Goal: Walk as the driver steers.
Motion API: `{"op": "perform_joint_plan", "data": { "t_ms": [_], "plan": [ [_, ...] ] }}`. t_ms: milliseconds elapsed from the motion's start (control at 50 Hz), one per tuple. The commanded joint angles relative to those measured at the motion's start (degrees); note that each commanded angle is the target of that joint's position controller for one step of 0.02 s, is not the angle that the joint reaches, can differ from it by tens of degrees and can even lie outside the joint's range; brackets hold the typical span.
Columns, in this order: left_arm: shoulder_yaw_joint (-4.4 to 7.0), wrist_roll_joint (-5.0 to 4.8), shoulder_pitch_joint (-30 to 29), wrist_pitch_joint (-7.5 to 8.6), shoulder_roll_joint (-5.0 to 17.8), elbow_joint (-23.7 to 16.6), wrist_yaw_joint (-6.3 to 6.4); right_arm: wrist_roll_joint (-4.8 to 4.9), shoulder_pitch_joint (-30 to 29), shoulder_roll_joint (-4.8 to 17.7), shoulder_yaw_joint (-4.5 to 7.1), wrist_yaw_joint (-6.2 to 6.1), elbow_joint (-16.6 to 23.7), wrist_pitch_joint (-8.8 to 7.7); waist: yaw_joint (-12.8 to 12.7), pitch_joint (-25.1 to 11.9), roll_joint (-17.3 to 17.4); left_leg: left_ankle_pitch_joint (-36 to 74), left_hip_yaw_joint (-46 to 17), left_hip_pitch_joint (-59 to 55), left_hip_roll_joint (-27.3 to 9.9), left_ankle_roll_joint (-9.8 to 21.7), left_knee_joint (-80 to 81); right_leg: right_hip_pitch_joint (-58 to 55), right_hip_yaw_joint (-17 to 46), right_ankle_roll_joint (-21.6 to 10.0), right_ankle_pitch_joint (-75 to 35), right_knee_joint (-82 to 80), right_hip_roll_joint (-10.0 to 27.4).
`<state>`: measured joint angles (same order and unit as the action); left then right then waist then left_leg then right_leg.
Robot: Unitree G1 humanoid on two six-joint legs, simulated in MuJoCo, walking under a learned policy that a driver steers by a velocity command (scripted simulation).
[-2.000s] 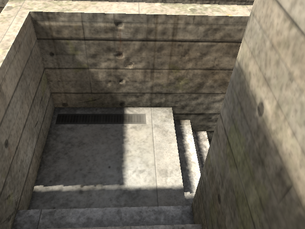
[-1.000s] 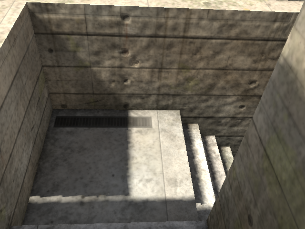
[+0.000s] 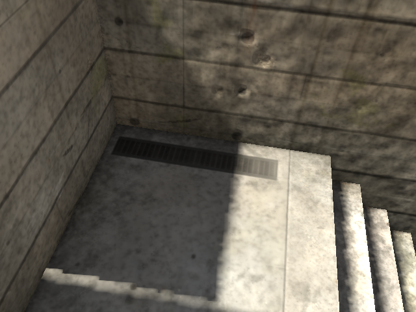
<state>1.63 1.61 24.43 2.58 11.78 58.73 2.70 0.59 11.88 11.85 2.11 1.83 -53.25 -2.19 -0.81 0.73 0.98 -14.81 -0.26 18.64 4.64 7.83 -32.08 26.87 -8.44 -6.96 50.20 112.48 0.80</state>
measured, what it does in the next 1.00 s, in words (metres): goes down: right foot 0.21 m lower, then left foot 0.20 m lower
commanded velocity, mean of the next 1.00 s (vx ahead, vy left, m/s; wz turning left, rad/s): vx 0.49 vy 0.00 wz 0.12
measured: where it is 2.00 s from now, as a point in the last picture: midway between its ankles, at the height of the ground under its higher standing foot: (191, 288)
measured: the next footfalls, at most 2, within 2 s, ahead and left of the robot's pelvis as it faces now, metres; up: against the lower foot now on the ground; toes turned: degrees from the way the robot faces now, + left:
right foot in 0.46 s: +0.30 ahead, -0.10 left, -0.21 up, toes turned +14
left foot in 0.96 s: +0.66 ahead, +0.12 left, -0.41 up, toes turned +6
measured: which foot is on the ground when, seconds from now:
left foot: down 0.00-0.48, up 0.50-0.94, down 0.96-1.00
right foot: up 0.00-0.44, down 0.46-0.96, up 0.98-1.00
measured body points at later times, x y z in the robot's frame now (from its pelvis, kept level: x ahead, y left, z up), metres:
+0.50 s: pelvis +0.26 -0.03 -0.17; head +0.24 -0.03 +0.28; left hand +0.30 +0.24 -0.29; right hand +0.32 -0.28 -0.31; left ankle +0.08 +0.03 -0.67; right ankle +0.27 -0.11 -0.92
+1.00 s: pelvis +0.58 +0.03 -0.38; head +0.60 +0.03 +0.07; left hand +0.41 +0.20 -0.52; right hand +0.83 -0.12 -0.48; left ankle +0.62 +0.12 -1.13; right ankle +0.32 -0.10 -0.85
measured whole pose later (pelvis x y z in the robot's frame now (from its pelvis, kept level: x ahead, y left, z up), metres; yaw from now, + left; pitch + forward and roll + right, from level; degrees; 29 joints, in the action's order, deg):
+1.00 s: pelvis +0.58 +0.03 -0.38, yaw +4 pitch +3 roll -3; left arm 0.3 -0.9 33.4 1.9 7.0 61.8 2.4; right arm -2.2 -1.2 9.1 0.4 0.9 -50.0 -6.0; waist -10.4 -2.2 2.2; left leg 2.8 0.4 15.7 0.0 2.6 -14.7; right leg 12.2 4.0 -6.6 50.9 93.8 -11.7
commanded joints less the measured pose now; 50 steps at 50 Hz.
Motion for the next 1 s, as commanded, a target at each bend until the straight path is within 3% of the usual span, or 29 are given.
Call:
{"op": "perform_joint_plan", "data": {
  "t_ms": [20,40,80,100,140,180,220,340,400,440,460,480,500,520,540,580,600,620,640,680,700,720,800,860,920,940,960,980,1000],
  "plan": [
    [-0.05,1.80,-1.65,0.88,3.34,-8.12,-0.93,0.60,23.35,12.77,2.62,-0.90,-4.39,1.89,6.32,-8.12,12.05,-4.10,-40.02,-33.51,-24.65,18.63,4.41,47.26,15.07,0.35,-0.58,2.06,0.90],
    [1.11,2.42,-5.68,-0.27,7.40,-6.54,-0.60,0.17,18.95,9.76,1.53,-1.15,-2.97,1.94,4.25,-1.58,3.52,-23.90,-40.85,-22.49,-22.10,16.06,10.77,45.10,12.48,1.72,-6.74,2.16,0.48],
    [1.20,1.65,-8.57,-1.43,6.17,-7.45,-0.60,-2.46,13.47,4.84,-1.23,-1.84,-1.90,0.68,-1.02,10.10,-4.43,-12.43,-32.32,3.26,-15.96,9.62,6.96,37.26,12.45,6.95,-33.79,-19.43,2.59],
    [0.71,2.07,-11.23,-1.88,5.23,-8.94,-0.78,-1.82,8.73,3.33,-1.94,-2.45,-0.30,0.05,-3.36,10.11,-6.32,-6.55,-27.52,18.17,-12.12,8.33,6.76,22.75,11.25,9.99,-41.39,-33.68,1.82],
    [0.58,2.50,-3.13,-1.66,2.78,-4.45,-0.77,-2.95,10.15,8.41,-0.05,-2.35,-0.45,-1.19,-4.82,2.73,1.91,15.94,-27.24,19.75,-11.74,7.31,3.69,9.08,8.81,10.70,-52.89,-32.42,0.25],
    [2.00,0.28,-6.98,-1.23,6.84,-7.17,-1.49,-0.56,10.61,5.50,-0.11,-2.91,-1.42,-1.47,-3.56,2.82,3.80,10.24,-22.67,12.73,-6.61,4.69,-4.24,13.35,10.28,9.07,-68.54,-49.45,1.02],
    [1.16,2.16,-14.94,-1.21,4.82,-10.04,-2.56,-0.01,13.51,4.01,-0.55,-3.19,-2.11,-0.98,0.25,1.38,5.27,-1.42,-25.67,8.56,-5.61,6.07,-7.98,13.95,11.09,7.82,-73.51,-57.53,0.56],
    [1.39,1.25,-17.05,0.31,4.94,-11.90,-3.31,-1.84,12.83,5.57,-0.46,-2.78,0.97,-0.84,2.10,2.76,5.11,-1.45,-27.35,11.56,-2.34,7.36,-19.45,-0.27,10.29,6.46,-73.95,-65.59,-3.64],
    [0.68,-1.39,-17.21,2.53,2.71,-12.74,-2.77,-4.25,15.93,4.95,-0.55,-3.98,-0.40,0.85,6.98,6.59,3.44,9.83,-24.81,3.77,1.57,7.75,-27.88,-3.10,9.69,6.93,-62.97,-86.31,-5.06],
    [2.50,-2.45,2.26,2.00,5.27,-6.05,-2.28,-4.05,11.77,5.69,-0.33,-4.15,-2.13,1.38,-1.64,2.20,5.88,23.14,-19.34,4.32,1.06,7.69,-45.99,-19.21,8.89,4.45,-74.51,-97.06,1.21],
    [3.32,-2.21,8.43,1.06,7.01,-3.51,-2.12,-3.06,12.31,5.13,0.02,-3.15,-2.02,0.99,-2.71,1.16,0.96,18.89,-15.69,13.10,2.89,5.66,-55.80,-31.61,7.56,4.03,-75.54,-99.04,2.85],
    [2.91,-1.16,8.21,0.31,7.77,-2.76,-2.64,-2.14,14.90,4.00,0.44,-2.41,-1.62,0.57,-0.92,1.72,-11.51,-20.22,-10.56,25.09,8.14,4.01,-74.52,-39.58,17.60,-1.02,-84.89,-103.50,11.32],
    [2.20,0.44,13.90,0.35,6.90,-1.97,-3.89,-0.51,16.75,0.12,-0.47,-3.07,0.26,0.16,0.64,-6.15,-14.83,-41.41,-4.61,45.20,6.50,2.85,-90.38,-59.74,18.07,-1.89,-101.45,-69.45,16.53],
    [2.21,-0.74,16.22,0.68,7.14,-1.87,-4.70,-1.64,13.56,0.36,-1.34,-3.72,1.35,-0.29,-1.47,-8.19,-13.71,-37.49,-2.13,57.36,3.47,3.47,-94.71,-62.40,19.91,-4.81,-93.50,-69.27,17.39],
    [1.51,-1.27,16.34,1.57,6.02,-2.29,-4.75,-3.31,9.67,3.34,-0.75,-3.80,1.29,0.04,-3.27,-5.38,-6.44,-28.94,-3.20,58.95,1.69,3.54,-89.08,-54.19,21.89,-6.25,-80.71,-73.70,15.66],
    [2.19,-1.85,14.84,1.72,9.06,0.94,-3.15,-5.74,0.60,3.90,-0.69,-2.49,3.24,0.27,-1.32,1.91,-9.46,-24.32,-2.01,60.24,-5.45,-1.31,-79.10,-35.50,41.32,-15.59,-53.21,-82.68,20.72],
    [0.25,-1.27,11.24,2.29,4.76,1.03,-2.81,-4.95,-6.45,4.51,-0.36,-2.36,3.91,0.39,0.11,8.05,0.60,-7.56,-5.21,59.46,-7.90,-4.21,-64.49,-27.03,35.77,-11.42,-50.15,-81.55,15.04],
    [-0.98,-1.13,8.58,2.45,2.23,0.07,-2.13,-3.90,-8.81,3.21,-0.74,-1.55,4.75,0.49,1.80,9.06,1.92,1.58,-3.31,50.90,-7.85,-7.52,-50.96,-15.96,34.52,-9.26,-54.56,-83.28,13.12],
    [-1.47,-1.11,4.71,2.40,1.38,-1.40,-1.42,-3.34,-9.80,2.61,-1.04,-0.94,5.20,0.60,2.68,10.12,1.68,11.88,0.63,35.90,-7.43,-8.78,-35.67,-2.50,30.01,-7.92,-60.51,-86.76,9.67],
    [0.36,-1.17,4.98,2.66,8.13,-2.13,-1.99,-4.51,-3.66,0.59,-0.66,-0.51,0.92,0.86,2.92,2.67,-6.25,27.82,1.98,14.99,-5.23,-6.25,-38.54,4.06,27.93,-6.12,-65.72,-88.10,8.32],
    [-0.36,-2.06,4.04,3.09,4.12,-1.93,-1.55,-3.63,-7.84,3.49,0.36,-0.07,2.53,-0.44,3.07,4.70,-5.48,41.02,-1.53,19.34,-7.31,-4.81,-26.08,-0.17,25.64,-5.32,-49.68,-81.90,3.41],
    [-0.92,-3.11,4.07,3.83,2.13,-2.13,-1.24,-4.33,-12.80,3.92,0.34,0.43,3.83,-2.01,1.15,4.58,-3.90,50.26,-1.28,16.81,-6.75,-4.67,-15.14,-1.37,24.38,-4.99,-39.25,-80.00,1.50],
    [-1.22,-1.00,11.92,3.64,0.65,-0.66,-1.70,-2.29,-20.81,-0.25,-0.91,0.64,7.37,-1.90,-7.61,6.45,-3.81,43.78,1.80,14.56,-2.95,-6.47,-1.40,-11.86,26.12,-4.91,-45.72,-71.67,-0.52],
    [-1.24,0.59,15.71,2.10,-0.49,1.73,-1.39,-0.82,-22.18,0.49,-1.38,0.05,8.84,-2.85,-11.61,9.20,-5.92,37.76,0.08,14.51,-2.95,-8.35,9.83,-20.27,28.87,-3.86,-52.96,-64.56,-2.40],
    [-1.03,1.77,14.85,0.01,0.26,3.23,-1.27,-0.51,-8.11,1.41,-0.70,-0.91,3.49,-3.92,-6.34,5.15,-3.07,48.29,-2.12,-1.39,-7.10,-7.24,28.04,-21.26,28.87,-4.29,-52.55,-46.68,-4.94],
    [-0.66,0.17,15.23,-0.32,0.51,3.77,-1.40,-2.55,-2.35,2.86,-0.20,-1.38,1.38,-3.87,-3.77,4.45,-1.03,55.39,0.01,-15.25,-8.80,-6.69,27.23,-10.55,26.16,-2.88,-49.32,-37.26,-5.93],
    [0.34,-0.90,13.95,-0.62,1.82,2.69,-1.83,-3.21,6.17,6.74,0.77,-1.52,-1.39,-3.00,0.45,1.30,4.26,75.18,-6.36,-35.42,-16.67,-5.26,19.92,8.49,21.03,-1.15,-10.99,-23.01,-10.09],
    [0.32,-5.96,19.99,-1.01,0.82,2.64,0.80,-4.56,19.12,11.20,2.09,-1.71,-3.38,-3.14,2.32,-13.99,10.74,117.35,-9.72,-64.97,-32.43,1.40,-8.41,26.35,14.09,3.04,12.75,1.59,-12.70],
    [-0.27,-5.40,15.07,-0.45,3.69,-0.72,2.28,-2.65,19.88,8.70,1.71,-1.29,-3.15,-2.85,4.34,-22.12,6.92,107.92,-11.02,-68.66,-33.66,2.07,-10.24,34.01,12.59,1.92,5.60,3.38,-6.32]
  ]
}}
